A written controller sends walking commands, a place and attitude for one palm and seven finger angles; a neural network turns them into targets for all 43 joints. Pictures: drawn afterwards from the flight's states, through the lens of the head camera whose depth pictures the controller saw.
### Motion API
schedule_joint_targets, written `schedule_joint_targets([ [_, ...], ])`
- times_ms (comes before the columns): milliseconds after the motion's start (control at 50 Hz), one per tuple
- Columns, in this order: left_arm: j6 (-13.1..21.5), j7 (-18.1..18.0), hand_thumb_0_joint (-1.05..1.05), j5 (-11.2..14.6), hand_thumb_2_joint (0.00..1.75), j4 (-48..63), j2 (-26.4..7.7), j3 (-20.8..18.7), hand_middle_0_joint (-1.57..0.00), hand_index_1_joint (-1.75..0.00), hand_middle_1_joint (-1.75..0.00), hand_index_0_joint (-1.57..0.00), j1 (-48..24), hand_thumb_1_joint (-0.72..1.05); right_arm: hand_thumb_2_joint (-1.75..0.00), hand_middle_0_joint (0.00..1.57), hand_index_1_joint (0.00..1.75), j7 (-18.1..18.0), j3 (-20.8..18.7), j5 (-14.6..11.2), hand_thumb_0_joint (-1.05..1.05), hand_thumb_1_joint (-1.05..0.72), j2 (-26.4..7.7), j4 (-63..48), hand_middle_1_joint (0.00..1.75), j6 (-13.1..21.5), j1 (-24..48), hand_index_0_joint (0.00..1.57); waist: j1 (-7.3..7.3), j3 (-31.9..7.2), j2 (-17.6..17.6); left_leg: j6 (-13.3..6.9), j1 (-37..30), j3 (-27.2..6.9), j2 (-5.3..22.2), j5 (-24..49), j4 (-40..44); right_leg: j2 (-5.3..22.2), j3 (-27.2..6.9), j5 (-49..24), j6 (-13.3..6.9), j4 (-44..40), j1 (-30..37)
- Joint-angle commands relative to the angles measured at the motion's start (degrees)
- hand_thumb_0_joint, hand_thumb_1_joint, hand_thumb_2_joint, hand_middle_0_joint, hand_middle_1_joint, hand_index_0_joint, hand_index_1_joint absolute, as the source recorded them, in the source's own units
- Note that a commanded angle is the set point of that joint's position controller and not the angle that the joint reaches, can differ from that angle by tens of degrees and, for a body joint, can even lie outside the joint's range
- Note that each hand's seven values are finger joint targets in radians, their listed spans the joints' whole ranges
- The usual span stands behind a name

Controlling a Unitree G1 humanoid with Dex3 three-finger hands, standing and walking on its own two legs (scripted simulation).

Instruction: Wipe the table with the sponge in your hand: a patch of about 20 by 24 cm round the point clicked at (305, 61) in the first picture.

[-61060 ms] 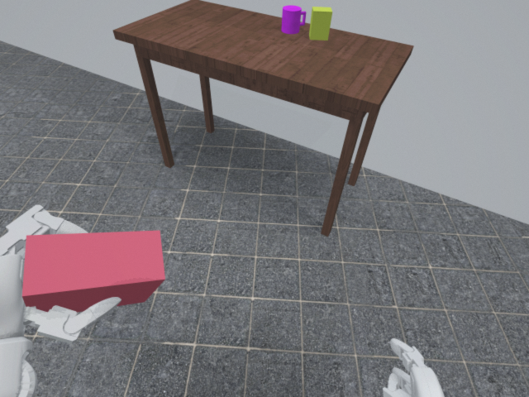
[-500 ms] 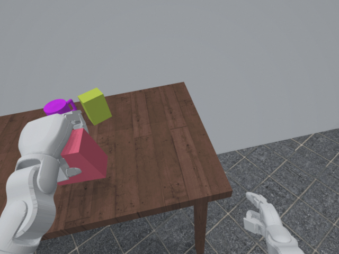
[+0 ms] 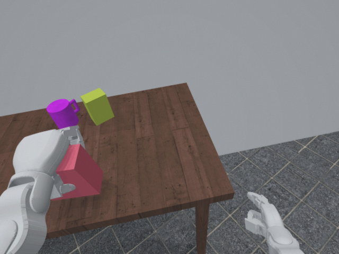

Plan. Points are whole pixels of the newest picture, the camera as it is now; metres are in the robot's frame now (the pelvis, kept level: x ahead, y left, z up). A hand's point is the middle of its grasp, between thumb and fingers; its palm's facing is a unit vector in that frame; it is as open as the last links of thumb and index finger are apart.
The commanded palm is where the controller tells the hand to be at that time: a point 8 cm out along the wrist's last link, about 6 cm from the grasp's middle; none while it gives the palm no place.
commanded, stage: bring the sponge back beside the body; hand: left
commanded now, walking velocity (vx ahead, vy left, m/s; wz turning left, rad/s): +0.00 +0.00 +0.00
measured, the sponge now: (70, 178) +0.22 +0.27 +0.10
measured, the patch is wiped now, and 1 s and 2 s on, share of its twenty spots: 1.00 1.00 1.00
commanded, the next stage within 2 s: step back with the hand held close in 0.88 s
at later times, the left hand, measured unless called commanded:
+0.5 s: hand (46, 182) +0.19 +0.28 +0.14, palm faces +0.06 -0.08 -0.99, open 9.8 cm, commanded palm +0.15 +0.29 +0.20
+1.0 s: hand (42, 183) +0.19 +0.29 +0.14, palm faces +0.07 -0.08 -0.99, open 9.8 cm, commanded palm +0.15 +0.30 +0.19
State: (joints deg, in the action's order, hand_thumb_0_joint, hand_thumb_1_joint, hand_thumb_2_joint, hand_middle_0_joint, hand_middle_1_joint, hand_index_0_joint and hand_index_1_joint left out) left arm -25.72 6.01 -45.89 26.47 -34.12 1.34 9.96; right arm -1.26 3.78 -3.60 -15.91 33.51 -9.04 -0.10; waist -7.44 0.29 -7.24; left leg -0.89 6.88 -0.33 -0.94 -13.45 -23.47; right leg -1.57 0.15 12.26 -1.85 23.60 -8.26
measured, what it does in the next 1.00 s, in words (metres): stands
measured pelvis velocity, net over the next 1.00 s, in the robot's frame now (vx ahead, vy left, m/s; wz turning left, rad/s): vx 0.00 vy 0.01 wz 0.01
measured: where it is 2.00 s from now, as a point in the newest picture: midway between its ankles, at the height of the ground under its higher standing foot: outside the picture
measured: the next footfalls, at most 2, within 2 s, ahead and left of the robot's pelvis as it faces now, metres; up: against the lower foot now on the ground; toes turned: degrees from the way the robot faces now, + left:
none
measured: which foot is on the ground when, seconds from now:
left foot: down 0.00-1.00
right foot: down 0.00-1.00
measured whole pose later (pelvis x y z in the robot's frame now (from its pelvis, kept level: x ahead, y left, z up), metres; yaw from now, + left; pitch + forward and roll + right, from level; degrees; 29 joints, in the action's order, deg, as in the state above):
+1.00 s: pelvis +0.00 +0.01 +0.00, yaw +1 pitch -4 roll -1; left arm -20.2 4.0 -45.4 28.6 -35.7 -2.6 19.5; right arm -2.1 3.0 -2.9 -15.8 33.9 -7.4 -2.0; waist -7.9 1.1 -6.4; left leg -1.9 6.5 -0.6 -1.6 -13.6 -24.2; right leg -1.0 0.3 11.6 -0.8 22.4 -6.8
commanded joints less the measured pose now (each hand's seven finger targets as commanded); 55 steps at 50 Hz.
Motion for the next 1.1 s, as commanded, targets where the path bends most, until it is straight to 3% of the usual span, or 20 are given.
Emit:
schedule_joint_targets([
  [0, 0.5, -2.6, 0.0, -1.7, 1.3, 10.0, -13.5, -11.4, -1.2, -1.6, -1.6, -1.2, -8.4, 0.1, -0.9, 0.2, 0.3, -0.4, -2.3, 0.3, 0.0, -0.9, -5.4, -10.6, 0.3, 2.6, 11.9, 0.2, -0.61, -10.2, 4.9, -1.9, 0.4, -4.1, -0.2, 14.0, 1.4, 1.2, -5.4, -10.7, -2.1, -2.8, 5.0],
  [120, 1.6, -2.4, 0.0, -1.9, 1.3, 13.5, -13.9, -12.2, -1.2, -1.6, -1.6, -1.2, -6.0, 0.1, -0.9, 0.2, 0.3, -0.7, -2.3, 0.2, 0.0, -0.9, -5.3, -11.3, 0.3, 3.6, 13.4, 0.2, -0.37, -9.9, 3.2, -2.1, -0.4, -5.0, -0.2, 13.3, 0.9, 0.3, -7.1, -9.4, -2.5, -3.2, 4.0],
  [140, 2.3, -2.4, 0.0, -1.9, 1.3, 12.9, -13.6, -11.7, -1.2, -1.6, -1.6, -1.2, -6.2, 0.1, -0.9, 0.2, 0.3, -0.8, -2.2, 0.4, 0.0, -0.9, -5.2, -11.0, 0.3, 3.5, 11.2, 0.2, -0.17, -10.3, 3.6, -2.2, -0.3, -4.0, -0.1, 13.7, 0.8, 0.9, -4.8, -9.6, -2.0, -2.7, 4.8],
  [220, 3.9, -2.9, 0.0, -2.1, 1.3, 14.4, -14.3, -12.7, -1.2, -1.6, -1.6, -1.2, -5.5, 0.1, -0.9, 0.2, 0.3, -1.2, -2.5, 0.3, 0.0, -0.9, -5.2, -11.2, 0.3, 4.3, 12.8, 0.2, -0.23, -8.2, 2.1, -2.0, -0.7, -5.2, 0.0, 11.8, 1.4, 0.2, -6.6, -6.2, -2.5, -4.0, 2.8],
  [240, 4.5, -3.2, 0.0, -2.0, 1.3, 13.7, -14.3, -12.9, -1.2, -1.6, -1.6, -1.2, -5.0, 0.1, -0.9, 0.2, 0.3, -1.3, -2.5, 0.6, 0.0, -0.9, -5.1, -11.0, 0.3, 4.2, 10.3, 0.2, -0.45, -10.4, 2.1, -2.2, -0.9, -4.3, 0.0, 12.8, 1.2, 0.8, -4.6, -7.4, -2.1, -3.2, 4.7],
  [280, 5.1, -3.6, 0.0, -1.7, 1.3, 11.7, -14.4, -13.5, -1.2, -1.6, -1.6, -1.2, -3.0, 0.1, -0.9, 0.2, 0.3, -1.4, -2.7, 0.7, 0.0, -0.9, -5.3, -10.6, 0.3, 4.0, 10.0, 0.2, -0.6, -8.2, 2.7, -1.9, -0.5, -4.5, 0.0, 12.5, 1.4, 1.1, -4.3, -6.9, -2.0, -3.9, 3.7],
  [320, 5.0, -3.9, 0.0, -1.5, 1.3, 13.2, -14.5, -14.3, -1.2, -1.6, -1.6, -1.2, -1.7, 0.1, -0.9, 0.2, 0.3, -1.3, -2.7, 0.5, 0.0, -0.9, -5.3, -10.9, 0.3, 4.5, 11.9, 0.2, -0.59, -7.6, 2.5, -1.9, -0.5, -5.1, 0.1, 11.8, 1.3, 0.2, -6.7, -6.2, -2.6, -4.3, 3.0],
  [340, 5.2, -3.9, 0.0, -1.3, 1.3, 12.4, -13.9, -13.9, -1.2, -1.6, -1.6, -1.2, -1.3, 0.1, -0.9, 0.2, 0.3, -1.3, -2.8, 0.7, 0.0, -0.9, -5.3, -10.6, 0.3, 4.3, 9.8, 0.2, -0.53, -8.8, 3.2, -1.9, -0.4, -4.2, 0.2, 12.8, 1.2, 0.8, -4.4, -7.4, -2.1, -3.6, 4.2],
  [420, 5.2, -4.2, 0.0, -0.9, 1.3, 13.6, -13.9, -14.3, -1.2, -1.6, -1.6, -1.2, 0.8, 0.1, -0.9, 0.2, 0.3, -1.2, -2.9, 0.5, 0.0, -0.9, -5.4, -11.1, 0.3, 4.6, 12.0, 0.2, -0.64, -7.1, 1.8, -1.8, -0.2, -5.2, 0.2, 11.9, 1.4, 0.2, -6.3, -6.3, -2.5, -4.2, 2.8],
  [480, 5.9, -4.1, 0.0, -0.6, 1.3, 12.1, -14.0, -14.4, -1.2, -1.6, -1.6, -1.2, 2.6, 0.1, -0.9, 0.2, 0.3, -1.4, -3.0, 0.9, 0.0, -0.9, -5.6, -10.6, 0.3, 4.3, 9.4, 0.2, -0.74, -7.3, 3.0, -1.9, -0.2, -4.5, 0.2, 12.4, 1.2, 1.2, -3.9, -6.7, -1.8, -4.0, 3.1],
  [520, 6.2, -4.4, 0.0, -0.7, 1.3, 14.5, -14.1, -14.5, -1.2, -1.6, -1.6, -1.2, 1.8, 0.1, -0.9, 0.2, 0.3, -1.4, -3.0, 0.6, 0.0, -0.9, -5.4, -11.0, 0.3, 5.0, 11.7, 0.2, -0.37, -6.7, 2.0, -2.0, -0.3, -5.2, 0.3, 11.2, 1.3, 0.2, -6.3, -5.6, -2.4, -4.5, 2.4],
  [600, 7.5, -4.8, 0.0, -0.9, 1.3, 12.8, -14.3, -14.6, -1.2, -1.6, -1.6, -1.2, 1.5, 0.1, -0.9, 0.2, 0.3, -1.9, -3.2, 1.0, 0.0, -0.9, -5.5, -10.3, 0.3, 4.7, 8.8, 0.2, -0.38, -6.9, 2.5, -1.9, -0.9, -4.6, 0.4, 12.1, 1.2, 1.1, -3.8, -5.9, -1.8, -4.6, 2.6],
  [620, 7.3, -5.0, 0.0, -0.9, 1.3, 14.7, -14.5, -15.0, -1.2, -1.6, -1.6, -1.2, 0.8, 0.1, -0.9, 0.2, 0.3, -1.7, -3.1, 0.6, 0.0, -0.9, -5.4, -10.7, 0.3, 5.3, 11.1, 0.2, -0.33, -6.8, 1.9, -1.8, -0.8, -5.5, 0.4, 11.0, 1.8, 0.0, -5.9, -4.8, -2.5, -4.8, 2.7],
  [840, 6.1, -4.7, 0.0, -0.9, 1.3, 13.0, -13.4, -13.7, -1.2, -1.6, -1.6, -1.2, 0.5, 0.1, -0.9, 0.2, 0.3, -1.4, -2.9, 0.9, 0.0, -0.9, -5.5, -10.1, 0.3, 4.8, 9.9, 0.2, -0.5, -7.2, 1.8, -1.7, 0.6, -4.9, 0.6, 11.0, 3.0, 0.4, -3.3, -4.9, -2.1, -4.0, 4.4],
  [920, 5.7, -4.8, 0.0, -1.5, 1.3, 14.5, -14.6, -14.8, -1.2, -1.6, -1.6, -1.2, 0.9, 0.1, -0.9, 0.2, 0.3, -1.3, -2.9, 0.7, 0.0, -0.9, -5.5, -10.5, 0.3, 5.0, 12.0, 0.2, -0.81, -7.2, 0.6, -1.7, 0.6, -5.9, 0.6, 10.8, 3.2, -0.2, -5.5, -5.0, -2.7, -4.1, 4.4],
  [980, 5.4, -4.5, 0.0, -1.5, 1.3, 6.6, -12.1, -12.8, -1.2, -1.6, -1.6, -1.2, 2.5, 0.1, -0.9, 0.2, 0.3, -1.5, -2.8, 0.9, 0.0, -0.9, -5.7, -9.3, 0.3, 4.1, 9.1, 0.2, -0.24, -4.7, 4.7, -1.5, 1.4, -4.7, 0.6, 11.1, 2.9, 0.6, -3.0, -4.9, -2.0, -4.6, 2.7],
  [1000, 17.6, -7.8, 0.0, 47.1, 1.3, 18.0, -1.3, -25.7, -1.2, -1.6, -1.6, -1.2, -9.6, 0.1, -0.9, 0.2, 0.3, -2.0, -4.2, -0.2, 0.0, -0.9, -3.2, -18.5, 0.3, 5.4, 0.8, 0.2, 6.58, 2.2, 10.3, -2.2, 0.8, -3.8, 2.1, 1.0, -1.7, 2.1, -7.7, -9.8, -1.3, -7.1, -7.9],
  [1020, 22.0, -9.3, 0.0, 46.7, 1.3, 9.5, -7.7, -27.5, -1.2, -1.6, -1.6, -1.2, -4.3, 0.1, -0.9, 0.2, 0.3, -2.5, -1.8, 1.4, 0.0, -0.9, -3.6, -14.5, 0.3, 6.8, -0.9, 0.2, 5.4, -1.4, 15.3, -2.6, -0.2, -5.6, 1.9, -0.9, -2.3, 2.9, -8.9, -5.5, -1.2, -6.6, -8.2],
  [1040, 24.6, -10.1, 0.0, 49.5, 1.3, 5.9, -2.9, -27.3, -1.2, -1.6, -1.6, -1.2, 5.3, 0.1, -0.9, 0.2, 0.3, -3.3, -3.0, 1.2, 0.0, -0.9, -3.9, -13.4, 0.3, 7.0, -4.7, 0.2, 5.17, -3.9, 18.9, -2.6, -0.8, -5.9, 2.7, 1.1, -4.7, 6.0, -7.1, -6.8, -0.6, -6.3, -7.8],
  [1080, 28.0, -11.1, 0.0, 51.3, 1.3, 13.5, -1.0, -25.8, -1.2, -1.6, -1.6, -1.2, 7.1, 0.1, -0.9, 0.2, 0.3, -3.4, -3.7, 1.1, 0.0, -0.9, -4.1, -12.8, 0.3, 7.5, -5.8, 0.2, 6.15, -9.8, 14.7, -2.3, -0.9, -5.6, 4.6, 5.4, -7.9, 11.2, -7.3, -14.9, -0.8, -3.2, -6.1],
])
